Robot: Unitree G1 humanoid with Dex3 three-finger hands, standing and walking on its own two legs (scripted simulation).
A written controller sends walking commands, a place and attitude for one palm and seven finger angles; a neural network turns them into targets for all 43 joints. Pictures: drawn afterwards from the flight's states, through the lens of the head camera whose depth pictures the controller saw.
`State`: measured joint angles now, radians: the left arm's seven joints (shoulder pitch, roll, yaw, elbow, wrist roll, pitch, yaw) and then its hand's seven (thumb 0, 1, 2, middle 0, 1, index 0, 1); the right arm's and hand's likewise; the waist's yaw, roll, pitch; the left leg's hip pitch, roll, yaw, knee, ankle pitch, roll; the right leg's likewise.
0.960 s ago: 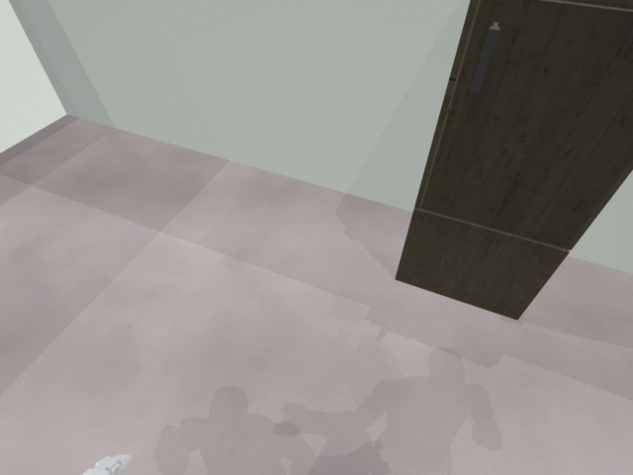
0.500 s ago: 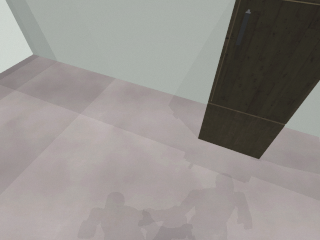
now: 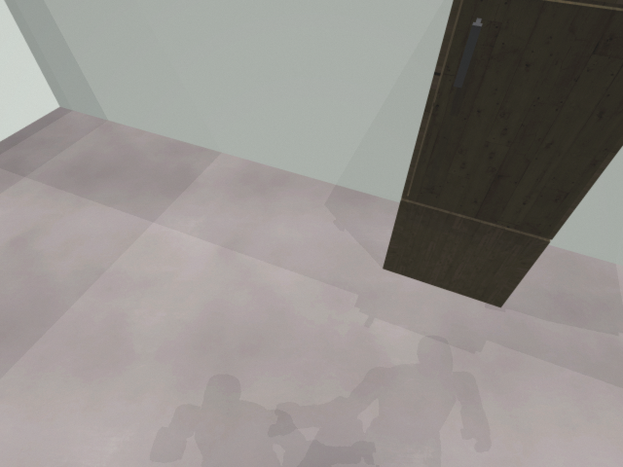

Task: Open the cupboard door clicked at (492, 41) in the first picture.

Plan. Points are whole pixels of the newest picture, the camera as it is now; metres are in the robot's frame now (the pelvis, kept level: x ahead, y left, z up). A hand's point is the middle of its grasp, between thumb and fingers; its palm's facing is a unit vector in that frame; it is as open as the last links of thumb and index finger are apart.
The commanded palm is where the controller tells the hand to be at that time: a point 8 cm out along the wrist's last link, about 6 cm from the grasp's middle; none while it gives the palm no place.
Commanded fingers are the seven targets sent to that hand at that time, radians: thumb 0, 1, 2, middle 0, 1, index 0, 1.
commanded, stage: look at it before walking up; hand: left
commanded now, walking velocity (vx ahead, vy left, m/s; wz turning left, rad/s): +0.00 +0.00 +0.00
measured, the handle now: (468, 53) +0.93 -0.30 +0.13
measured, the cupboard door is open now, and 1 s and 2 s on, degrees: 0 0 0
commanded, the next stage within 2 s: walk to a spot facing it in 0.48 s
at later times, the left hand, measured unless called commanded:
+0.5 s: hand out of the picture +0.08 +0.25 -0.15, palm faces -0.02 -0.94 -0.33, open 7.4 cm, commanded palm none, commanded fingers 0.00 0.90 0.90 -0.20 -0.30 -0.20 -0.30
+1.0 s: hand out of the picture +0.05 +0.18 -0.18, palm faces -0.16 -0.95 -0.28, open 7.4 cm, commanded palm none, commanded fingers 0.00 0.90 0.90 -0.20 -0.30 -0.20 -0.30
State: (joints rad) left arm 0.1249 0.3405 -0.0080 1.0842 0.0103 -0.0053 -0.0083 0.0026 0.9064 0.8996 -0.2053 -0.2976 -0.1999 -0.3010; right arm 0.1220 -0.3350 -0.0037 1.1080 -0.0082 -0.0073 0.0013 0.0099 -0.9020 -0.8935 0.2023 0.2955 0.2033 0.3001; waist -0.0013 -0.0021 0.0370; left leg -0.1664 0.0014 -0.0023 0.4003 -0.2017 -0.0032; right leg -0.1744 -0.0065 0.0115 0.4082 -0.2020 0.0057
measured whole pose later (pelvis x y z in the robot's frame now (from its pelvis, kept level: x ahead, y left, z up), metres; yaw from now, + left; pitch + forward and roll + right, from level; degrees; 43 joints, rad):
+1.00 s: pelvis -0.02 -0.03 -0.03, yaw -12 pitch -2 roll +2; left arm 0.25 0.23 0.04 0.96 0.02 0.05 -0.02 0.00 0.91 0.90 -0.20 -0.30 -0.20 -0.30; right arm 0.14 -0.24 -0.05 0.98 -0.01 0.05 -0.02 0.01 -0.90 -0.89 0.20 0.30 0.20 0.30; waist 0.04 0.02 0.10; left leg -0.30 0.11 0.15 0.74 -0.40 -0.05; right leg -0.34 0.01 -0.01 0.72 -0.31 -0.03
